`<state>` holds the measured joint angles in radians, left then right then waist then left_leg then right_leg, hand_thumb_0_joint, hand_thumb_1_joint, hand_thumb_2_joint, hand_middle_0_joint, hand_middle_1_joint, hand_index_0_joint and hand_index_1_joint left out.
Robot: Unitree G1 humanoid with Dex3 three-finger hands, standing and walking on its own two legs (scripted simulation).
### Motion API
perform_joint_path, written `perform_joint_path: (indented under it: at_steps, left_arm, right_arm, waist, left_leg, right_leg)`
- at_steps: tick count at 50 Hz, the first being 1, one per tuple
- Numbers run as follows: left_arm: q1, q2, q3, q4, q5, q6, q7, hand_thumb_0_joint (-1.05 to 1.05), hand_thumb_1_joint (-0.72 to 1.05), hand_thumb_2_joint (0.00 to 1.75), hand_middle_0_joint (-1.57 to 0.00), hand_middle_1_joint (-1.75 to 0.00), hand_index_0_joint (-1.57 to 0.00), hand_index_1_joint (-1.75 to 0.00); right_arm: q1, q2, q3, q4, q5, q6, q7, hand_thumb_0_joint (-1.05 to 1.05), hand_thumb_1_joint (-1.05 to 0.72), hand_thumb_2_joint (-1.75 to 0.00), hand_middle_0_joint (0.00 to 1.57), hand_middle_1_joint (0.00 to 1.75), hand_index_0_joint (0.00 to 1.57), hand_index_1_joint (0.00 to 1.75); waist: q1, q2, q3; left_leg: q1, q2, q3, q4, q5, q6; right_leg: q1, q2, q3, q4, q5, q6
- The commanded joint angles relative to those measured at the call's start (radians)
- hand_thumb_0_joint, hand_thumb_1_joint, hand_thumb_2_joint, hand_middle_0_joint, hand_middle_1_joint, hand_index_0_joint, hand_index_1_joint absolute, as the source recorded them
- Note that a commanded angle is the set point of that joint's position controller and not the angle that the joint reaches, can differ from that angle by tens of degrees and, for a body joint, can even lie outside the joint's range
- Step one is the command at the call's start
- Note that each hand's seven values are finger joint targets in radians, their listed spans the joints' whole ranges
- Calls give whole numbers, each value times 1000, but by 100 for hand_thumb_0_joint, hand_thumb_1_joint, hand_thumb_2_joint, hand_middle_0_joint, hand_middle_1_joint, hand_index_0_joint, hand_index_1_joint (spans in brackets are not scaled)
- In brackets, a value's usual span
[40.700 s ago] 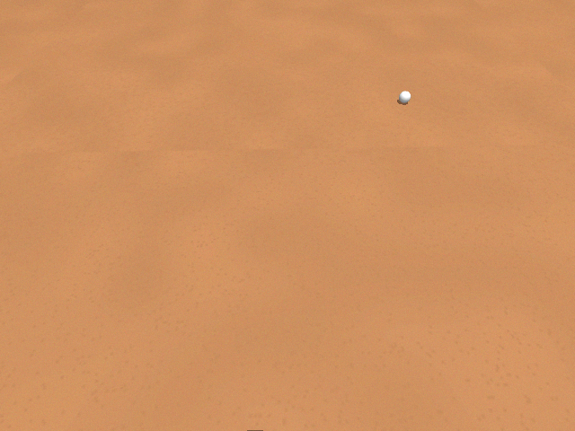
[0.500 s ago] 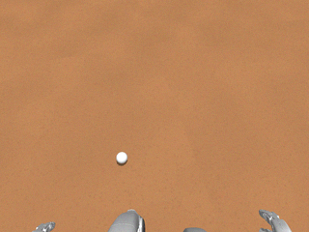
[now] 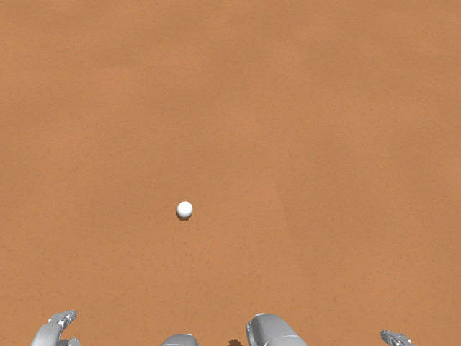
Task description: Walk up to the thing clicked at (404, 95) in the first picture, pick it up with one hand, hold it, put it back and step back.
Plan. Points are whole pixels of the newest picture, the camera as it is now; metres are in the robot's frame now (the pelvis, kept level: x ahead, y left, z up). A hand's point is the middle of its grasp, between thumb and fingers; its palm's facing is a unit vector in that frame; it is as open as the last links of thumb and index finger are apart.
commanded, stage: step back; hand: left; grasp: from above
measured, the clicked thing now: (184, 209) +0.70 +0.19 -0.73
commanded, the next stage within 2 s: none
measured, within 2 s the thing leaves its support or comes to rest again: neither
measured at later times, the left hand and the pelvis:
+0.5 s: hand out of the picture -0.07 +0.24 -0.13, palm faces -0.03 -0.89 -0.45, open 7.4 cm; pelvis -0.17 -0.03 -0.01, yaw -2 degrees
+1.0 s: hand out of the picture -0.26 +0.22 -0.15, palm faces -0.05 -0.91 -0.42, open 7.4 cm; pelvis -0.34 -0.05 -0.01, yaw -4 degrees
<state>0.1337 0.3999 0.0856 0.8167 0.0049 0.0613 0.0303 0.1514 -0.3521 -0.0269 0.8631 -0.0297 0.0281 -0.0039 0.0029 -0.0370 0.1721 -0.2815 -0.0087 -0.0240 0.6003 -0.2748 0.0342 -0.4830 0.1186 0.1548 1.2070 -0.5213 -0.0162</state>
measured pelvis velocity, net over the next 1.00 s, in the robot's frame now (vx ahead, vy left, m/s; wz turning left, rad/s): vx -0.34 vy -0.05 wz -0.07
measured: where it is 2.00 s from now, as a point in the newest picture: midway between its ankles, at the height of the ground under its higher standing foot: outside the picture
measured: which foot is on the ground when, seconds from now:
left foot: down 0.00-0.28, up 0.30-0.56, down 0.58-0.94, up 0.96-1.00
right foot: up 0.00-0.24, down 0.26-0.60, up 0.62-0.90, down 0.92-1.00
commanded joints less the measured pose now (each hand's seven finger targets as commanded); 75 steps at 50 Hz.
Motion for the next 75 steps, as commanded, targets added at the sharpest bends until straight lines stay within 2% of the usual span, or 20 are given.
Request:
perform_joint_path:
  at_steps: [1,11,13,14,15,18,26,29,31,32,35,44,46,48,51,59,63,69,72,75]
  left_arm:
    - [89,170,55,-60,7,-21,1,0,90,90,-20,-30,-20,-30]
    - [270,152,55,27,14,-36,-24,0,90,90,-20,-30,-20,-30]
    - [231,260,86,7,46,-46,-24,0,90,90,-20,-30,-20,-30]
    - [134,370,106,-46,43,-39,-22,0,90,90,-20,-30,-20,-30]
    - [64,359,99,-78,40,-47,-13,0,90,90,-20,-30,-20,-30]
    - [-76,232,69,-99,42,-55,-3,0,90,90,-20,-30,-20,-30]
    - [43,229,56,-107,27,-34,11,0,90,90,-20,-30,-20,-30]
    - [25,187,32,-122,11,-17,1,0,90,90,-20,-30,-20,-30]
    - [-62,187,44,-136,5,-14,14,0,90,90,-20,-30,-20,-30]
    - [-61,199,49,-116,11,-9,19,0,90,90,-20,-30,-20,-30]
    - [42,186,46,-61,-5,-6,10,0,90,90,-20,-30,-20,-30]
    - [142,145,36,29,19,-59,-13,0,90,90,-20,-30,-20,-30]
    - [159,234,63,45,47,-74,-6,0,90,90,-20,-30,-20,-30]
    - [40,370,87,-10,42,-73,-3,0,90,90,-20,-30,-20,-30]
    - [-55,244,54,-18,40,-87,2,0,90,90,-20,-30,-20,-30]
    - [14,258,45,13,33,-79,-21,0,90,90,-20,-30,-20,-30]
    - [-16,214,32,48,13,-76,-22,0,90,90,-20,-30,-20,-30]
    - [104,152,26,134,16,-109,-28,0,90,90,-20,-30,-20,-30]
    - [89,302,53,133,34,-121,-17,0,90,90,-20,-30,-20,-30]
    - [7,251,42,100,28,-132,-13,0,90,90,-20,-30,-20,-30]
  right_arm:
    - [-29,-254,-85,-100,0,-31,-28,0,-90,-90,20,30,20,30]
    - [-72,-310,-100,-131,9,6,-18,0,-90,-90,20,30,20,30]
    - [-43,-209,-72,-144,21,12,-14,0,-90,-90,20,30,20,30]
    - [-100,-209,-80,-157,24,12,-29,0,-90,-90,20,30,20,30]
    - [-101,-250,-94,-148,21,14,-32,0,-90,-90,20,30,20,30]
    - [35,-228,-80,-81,34,0,-30,0,-90,-90,20,30,20,30]
    - [58,-203,-71,-78,10,-12,-25,0,-90,-90,20,30,20,30]
    - [124,-247,-94,-44,1,-22,-23,0,-90,-90,20,30,20,30]
    - [71,-420,-122,-76,-1,-20,-16,0,-90,-90,20,30,20,30]
    - [48,-380,-119,-69,-4,-26,-20,0,-90,-90,20,30,20,30]
    - [-58,-295,-84,-88,-8,-26,-32,0,-90,-90,20,30,20,30]
    - [-26,-304,-89,-73,5,7,-19,0,-90,-90,20,30,20,30]
    - [-15,-209,-58,-88,10,9,-9,0,-90,-90,20,30,20,30]
    - [-98,-239,-81,-105,11,11,-29,0,-90,-90,20,30,20,30]
    - [-7,-228,-73,-40,21,-2,-23,0,-90,-90,20,30,20,30]
    - [34,-200,-77,15,-3,-41,7,0,-90,-90,20,30,20,30]
    - [23,-341,-103,26,-9,-63,6,0,-90,-90,20,30,20,30]
    - [-66,-232,-62,33,1,-52,14,0,-90,-90,20,30,20,30]
    - [-37,-178,-52,33,10,-39,2,0,-90,-90,20,30,20,30]
    - [14,-206,-65,65,10,-47,5,0,-90,-90,20,30,20,30]
  waist:
    - [0,172,-169]
    - [39,250,-291]
    - [27,-77,-187]
    - [74,-246,-121]
    - [49,-194,-67]
    - [-46,-113,-105]
    - [33,-165,-202]
    - [5,-24,-246]
    - [-49,262,-218]
    - [-34,178,-185]
    - [40,152,-156]
    - [21,223,-297]
    - [20,-2,-239]
    - [65,-169,-109]
    - [-17,-61,-87]
    - [7,-129,-133]
    - [-22,162,-93]
    - [53,167,-134]
    - [57,-93,-95]
    - [20,-27,-44]
  left_leg:
    - [141,267,-220,-178,449,219]
    - [32,229,-160,-96,202,131]
    - [-319,10,-78,132,-168,-4]
    - [-260,-99,-84,398,-323,-45]
    - [-211,-50,-177,551,-308,-51]
    - [-195,-115,-132,614,-181,-44]
    - [-121,-32,6,91,-213,-37]
    - [119,72,-116,-201,184,18]
    - [-15,412,-511,-248,436,269]
    - [-67,398,-473,-231,422,276]
    - [-45,277,-233,-177,450,203]
    - [117,209,-135,-32,284,147]
    - [-234,54,-61,156,-21,33]
    - [-201,-13,-182,453,-320,-44]
    - [-199,-65,-136,530,-182,-41]
    - [84,-15,39,-138,-130,-28]
    - [-37,337,-533,-403,-518,205]
    - [-91,148,-170,-203,-131,66]
    - [-203,-32,-73,167,-281,-19]
    - [-177,36,-110,204,-202,-27]
  right_leg:
    - [-27,-22,10,56,19,44]
    - [346,-104,-172,-751,208,-8]
    - [381,-318,209,-853,110,-98]
    - [86,-541,405,-964,106,-268]
    - [-31,-574,427,-974,161,-303]
    - [102,-347,43,-786,538,-178]
    - [405,-372,45,-636,761,-175]
    - [215,-279,-14,-482,523,-72]
    - [72,-64,-74,-123,-152,-3]
    - [81,-55,27,9,-133,-8]
    - [45,-33,31,112,-17,-11]
    - [304,-86,-190,-802,194,-2]
    - [455,-248,125,-851,168,-64]
    - [41,-574,451,-946,122,-300]
    - [120,-378,103,-801,422,-199]
    - [166,-353,76,-781,56,-146]
    - [84,-158,-119,-364,-61,-9]
    - [385,-116,-190,-786,195,-15]
    - [296,-460,316,-1000,-159,-171]
    - [251,-448,223,-969,-6,-194]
